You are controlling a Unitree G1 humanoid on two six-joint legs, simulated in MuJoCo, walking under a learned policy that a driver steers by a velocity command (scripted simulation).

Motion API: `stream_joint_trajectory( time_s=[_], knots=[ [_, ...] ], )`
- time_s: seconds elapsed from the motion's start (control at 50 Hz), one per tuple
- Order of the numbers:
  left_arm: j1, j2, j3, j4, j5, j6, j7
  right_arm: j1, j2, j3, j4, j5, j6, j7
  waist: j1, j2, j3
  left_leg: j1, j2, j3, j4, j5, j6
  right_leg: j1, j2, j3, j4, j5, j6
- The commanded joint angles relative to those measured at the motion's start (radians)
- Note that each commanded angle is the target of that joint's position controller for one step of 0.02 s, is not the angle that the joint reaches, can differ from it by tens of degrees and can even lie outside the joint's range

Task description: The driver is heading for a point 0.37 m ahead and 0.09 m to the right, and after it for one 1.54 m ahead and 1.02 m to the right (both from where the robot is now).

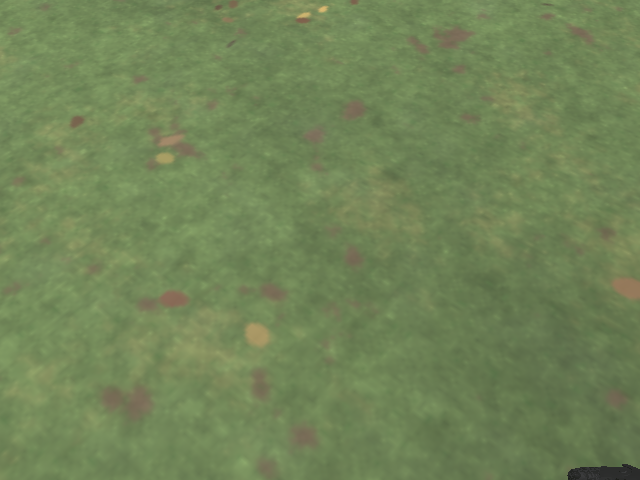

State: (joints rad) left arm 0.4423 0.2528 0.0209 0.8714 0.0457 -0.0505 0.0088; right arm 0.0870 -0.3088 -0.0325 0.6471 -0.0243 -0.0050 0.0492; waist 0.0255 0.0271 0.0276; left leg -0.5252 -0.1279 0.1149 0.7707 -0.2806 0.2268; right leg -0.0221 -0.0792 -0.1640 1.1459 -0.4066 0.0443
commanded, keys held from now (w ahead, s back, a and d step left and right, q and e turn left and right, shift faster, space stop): w+shift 0.14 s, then w+e+shift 0.02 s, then e+shift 0.84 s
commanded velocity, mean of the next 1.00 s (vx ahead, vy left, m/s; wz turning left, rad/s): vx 0.39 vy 0.00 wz -0.39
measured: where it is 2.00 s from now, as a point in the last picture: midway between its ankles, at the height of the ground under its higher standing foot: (363, 431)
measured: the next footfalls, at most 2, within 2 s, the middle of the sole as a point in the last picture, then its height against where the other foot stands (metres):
right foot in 0.36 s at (399, 420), level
left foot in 0.92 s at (324, 380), level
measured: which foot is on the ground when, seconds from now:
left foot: down 0.00-0.36, up 0.38-0.90, down 0.92-1.00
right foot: up 0.00-0.34, down 0.36-0.90, up 0.92-1.00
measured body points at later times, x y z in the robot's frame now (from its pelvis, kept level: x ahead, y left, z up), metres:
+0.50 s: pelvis +0.43 -0.06 +0.03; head +0.49 -0.05 +0.47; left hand +0.52 +0.22 -0.10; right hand +0.55 -0.33 -0.09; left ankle +0.30 +0.06 -0.57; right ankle +0.55 -0.11 -0.69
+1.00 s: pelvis +0.57 +0.00 +0.05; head +0.61 +0.00 +0.49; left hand +0.81 +0.22 -0.06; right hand +0.60 -0.33 -0.03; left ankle +0.65 +0.07 -0.69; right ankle +0.52 -0.10 -0.65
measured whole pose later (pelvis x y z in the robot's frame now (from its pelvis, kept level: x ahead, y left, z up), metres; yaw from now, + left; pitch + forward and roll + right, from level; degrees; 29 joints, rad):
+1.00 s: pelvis +0.57 +0.00 +0.05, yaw -29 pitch +1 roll +0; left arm 0.24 0.38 0.11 0.69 0.02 0.06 0.00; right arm 0.12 -0.31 0.00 0.66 -0.02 0.00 -0.05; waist 0.04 -0.05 0.05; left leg -0.28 -0.04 -0.07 0.45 -0.18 0.02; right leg -0.44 0.20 0.20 0.91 -0.46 0.02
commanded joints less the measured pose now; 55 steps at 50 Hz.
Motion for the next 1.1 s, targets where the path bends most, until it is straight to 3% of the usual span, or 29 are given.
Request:
stream_joint_trajectory(
  time_s=[0.02, 0.04, 0.08, 0.12, 0.16, 0.18, 0.24, 0.28, 0.32, 0.34, 0.36, 0.38, 0.4, 0.42, 0.46, 0.5, 0.58, 0.68, 0.74, 0.8, 0.88, 0.9, 0.92, 0.94, 0.96, 0.98, 1.0, 1.04, 1.1],
  knots=[
    [-0.223, 0.177, 0.024, -0.269, -0.009, -0.071, -0.005, 0.326, -0.272, -0.104, 0.053, -0.007, 0.012, -0.056, -0.148, -0.032, -0.165, 0.844, 0.377, -0.890, -0.525, -0.096, 0.235, -0.907, 0.028, 0.246, 0.439, -0.004, -0.023],
    [-0.203, 0.174, 0.019, -0.249, -0.011, -0.074, -0.005, 0.295, -0.212, -0.089, 0.077, -0.010, -0.002, -0.065, -0.086, -0.114, -0.045, 0.669, 0.353, -0.793, -0.546, -0.030, 0.188, -0.850, -0.018, 0.236, 0.323, 0.044, -0.028],
    [-0.151, 0.153, 0.011, -0.218, 0.020, -0.036, -0.009, 0.223, -0.140, -0.060, 0.079, -0.007, -0.038, -0.075, 0.009, -0.136, 0.016, 0.419, 0.273, -0.614, -0.552, 0.110, 0.139, -0.691, -0.068, 0.233, 0.191, 0.029, -0.009],
    [-0.178, 0.120, 0.002, -0.225, 0.028, -0.004, -0.025, 0.237, -0.109, -0.045, 0.099, 0.009, -0.071, -0.065, 0.026, -0.112, 0.046, 0.272, 0.218, -0.507, -0.595, 0.169, 0.121, -0.616, -0.091, 0.205, 0.045, 0.029, 0.008],
    [-0.297, 0.084, -0.014, -0.268, 0.011, -0.003, -0.039, 0.250, -0.125, -0.052, 0.120, 0.012, -0.092, -0.054, 0.001, -0.062, 0.096, 0.215, 0.160, -0.388, -0.644, 0.258, 0.087, -0.589, -0.096, 0.167, -0.168, 0.205, -0.005],
    [-0.342, 0.065, -0.022, -0.282, 0.002, -0.007, -0.050, 0.253, -0.122, -0.051, 0.125, 0.019, -0.098, -0.045, -0.016, -0.064, 0.131, 0.203, 0.137, -0.319, -0.642, 0.428, 0.060, -0.552, -0.086, 0.139, -0.303, 0.325, -0.020],
    [-0.392, 0.035, -0.027, -0.270, -0.021, -0.023, -0.061, 0.353, -0.122, -0.047, 0.175, 0.042, -0.118, -0.031, -0.090, -0.044, 0.087, 0.330, 0.154, -0.229, -0.650, 0.756, -0.028, -0.406, -0.001, 0.060, -0.547, 0.660, -0.090],
    [-0.365, 0.073, -0.013, -0.245, -0.015, -0.027, -0.054, 0.361, -0.148, -0.048, 0.194, 0.029, -0.124, -0.041, -0.082, -0.002, 0.038, 0.491, 0.179, -0.191, -0.590, 0.927, -0.079, -0.384, 0.064, 0.041, -0.606, 0.655, -0.131],
    [-0.196, 0.133, 0.011, -0.176, -0.012, -0.037, -0.050, 0.330, -0.172, -0.053, 0.195, 0.001, -0.111, -0.065, 0.001, 0.049, -0.058, 0.577, 0.200, -0.149, -0.382, 1.118, -0.133, -0.241, 0.153, 0.053, -0.602, 0.560, -0.152],
    [-0.019, 0.151, 0.027, -0.119, -0.017, -0.042, -0.041, 0.265, -0.183, -0.058, 0.180, -0.007, -0.099, -0.073, 0.105, 0.061, -0.126, 0.540, 0.186, -0.102, -0.157, 1.107, -0.156, -0.082, 0.168, 0.066, -0.630, 0.596, -0.152],
    [0.110, 0.194, 0.043, -0.071, -0.008, -0.044, -0.033, 0.219, -0.172, -0.055, 0.165, 0.001, -0.094, -0.081, 0.176, 0.038, -0.150, 0.465, 0.127, -0.054, 0.137, 0.903, -0.186, 0.027, 0.119, 0.112, -0.694, 0.711, -0.167],
    [0.120, 0.292, 0.065, -0.065, 0.003, -0.039, -0.031, 0.337, -0.030, -0.029, 0.135, 0.003, -0.090, -0.081, 0.061, -0.278, -0.244, 0.139, -0.023, -0.036, 0.621, -0.223, -0.229, 0.325, -0.149, 0.375, -0.481, 1.446, -0.289],
    [0.082, 0.315, 0.083, -0.100, -0.015, -0.032, -0.041, 0.456, -0.043, -0.015, 0.120, 0.050, -0.085, -0.085, 0.027, -0.310, -0.539, -0.109, -0.058, -0.196, 0.917, -0.327, -0.256, 0.598, -0.336, 0.809, -0.552, 1.549, -0.480],
    [-0.024, 0.280, 0.094, -0.159, -0.042, -0.015, -0.033, 0.369, -0.099, -0.012, 0.114, 0.018, -0.078, -0.090, 0.045, -0.108, -0.538, -0.093, 0.018, -0.222, 0.888, -0.153, -0.244, 0.471, -0.276, 0.762, -0.644, 1.352, -0.457],
    [-0.093, 0.171, 0.064, -0.145, -0.059, 0.012, -0.018, 0.197, -0.093, -0.002, 0.066, -0.015, -0.072, -0.074, 0.012, 0.039, -0.236, -0.109, 0.088, -0.201, 0.716, -0.107, -0.242, 0.126, -0.152, 0.597, -0.742, 1.040, -0.383],
    [-0.061, 0.155, 0.059, -0.119, -0.057, 0.024, -0.008, 0.181, -0.070, 0.007, 0.031, -0.030, -0.024, -0.069, -0.029, 0.023, -0.139, -0.049, 0.111, -0.201, 0.590, -0.118, -0.259, -0.073, -0.101, 0.553, -0.795, 1.053, -0.359],
    [-0.107, 0.214, 0.080, -0.145, -0.032, 0.028, -0.019, 0.164, -0.045, 0.022, -0.001, -0.028, 0.013, -0.081, -0.067, -0.013, -0.150, 0.022, 0.121, -0.185, 0.381, -0.097, -0.283, -0.262, -0.027, 0.507, -0.787, 1.063, -0.321],
    [-0.121, 0.228, 0.100, -0.183, -0.046, 0.073, -0.004, 0.028, -0.067, 0.019, -0.047, -0.013, 0.038, -0.086, -0.023, -0.093, -0.151, -0.018, 0.113, -0.223, 0.242, 0.049, -0.290, -0.273, 0.040, 0.607, -0.806, 0.543, -0.202],
    [-0.101, 0.230, 0.113, -0.192, -0.044, 0.096, 0.001, -0.042, -0.064, 0.021, -0.060, -0.003, 0.030, -0.084, 0.023, -0.135, -0.100, -0.065, 0.097, -0.254, 0.125, 0.035, -0.285, -0.195, 0.050, 0.699, -0.819, 0.301, -0.190],
    [-0.096, 0.232, 0.121, -0.200, -0.032, 0.104, -0.001, -0.069, -0.067, 0.022, -0.062, 0.009, 0.004, -0.085, 0.050, -0.167, -0.078, -0.031, 0.065, -0.265, 0.000, -0.018, -0.264, -0.131, 0.046, 0.760, -0.779, 0.346, -0.201],
    [-0.177, 0.227, 0.121, -0.228, -0.036, 0.103, -0.006, 0.028, -0.087, 0.013, -0.037, 0.020, -0.023, -0.097, -0.007, -0.194, -0.065, 0.222, 0.046, -0.265, -0.309, -0.007, -0.234, -0.203, 0.085, 0.812, -0.722, 0.397, -0.142],
    [-0.192, 0.211, 0.115, -0.234, -0.045, 0.100, -0.005, 0.067, -0.107, 0.005, -0.026, 0.014, -0.031, -0.106, -0.030, -0.150, -0.069, 0.346, 0.107, -0.292, -0.454, 0.067, -0.222, -0.277, 0.132, 0.773, -0.668, 0.246, -0.099],
    [-0.104, 0.131, 0.095, -0.233, -0.050, 0.097, -0.004, 0.036, -0.171, -0.007, -0.043, 0.007, -0.028, -0.116, 0.033, 0.043, -0.116, 0.468, 0.338, -0.478, -0.529, 0.060, -0.163, -0.358, 0.228, 0.605, -0.483, -0.111, -0.047],
    [-0.075, 0.154, 0.099, -0.252, -0.043, 0.097, 0.001, -0.007, -0.236, -0.016, -0.078, 0.000, -0.014, -0.111, 0.038, 0.170, -0.119, 0.474, 0.538, -0.713, -0.543, 0.192, -0.049, -0.519, 0.338, 0.370, -0.257, -0.266, -0.016],
    [-0.131, 0.256, 0.119, -0.245, -0.009, 0.097, -0.003, 0.047, -0.178, -0.016, -0.052, 0.001, -0.003, -0.106, 0.005, 0.103, -0.106, 0.448, 0.527, -0.649, -0.502, 0.366, 0.006, -0.545, 0.234, 0.321, -0.104, -0.180, 0.002],
    [-0.141, 0.260, 0.125, -0.236, -0.008, 0.102, -0.013, 0.035, -0.117, 0.000, -0.055, 0.009, 0.004, -0.103, 0.016, 0.067, -0.087, 0.426, 0.463, -0.513, -0.469, 0.438, -0.012, -0.536, 0.197, 0.309, -0.045, -0.117, 0.003],
    [-0.134, 0.242, 0.122, -0.223, -0.013, 0.113, -0.023, 0.012, -0.095, 0.005, -0.061, 0.007, 0.009, -0.100, 0.022, 0.058, -0.062, 0.394, 0.391, -0.392, -0.456, 0.473, -0.040, -0.525, 0.185, 0.294, 0.011, -0.064, 0.009],
    [-0.116, 0.226, 0.112, -0.216, -0.030, 0.130, -0.045, 0.009, -0.097, 0.004, -0.073, -0.003, 0.014, -0.104, 0.023, 0.114, -0.068, 0.399, 0.333, -0.265, -0.431, 0.566, -0.056, -0.535, 0.171, 0.245, 0.110, -0.010, 0.024],
    [-0.190, 0.207, 0.097, -0.241, -0.041, 0.138, -0.055, 0.080, -0.106, -0.009, -0.063, -0.008, 0.012, -0.097, -0.017, 0.126, -0.065, 0.457, 0.344, -0.205, -0.429, 0.560, -0.053, -0.575, 0.134, 0.201, 0.068, 0.017, 0.041]
  ],
)
Over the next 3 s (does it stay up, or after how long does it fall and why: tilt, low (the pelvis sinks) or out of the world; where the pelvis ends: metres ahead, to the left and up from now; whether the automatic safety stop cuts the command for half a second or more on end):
stays up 1.02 -0.56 0.04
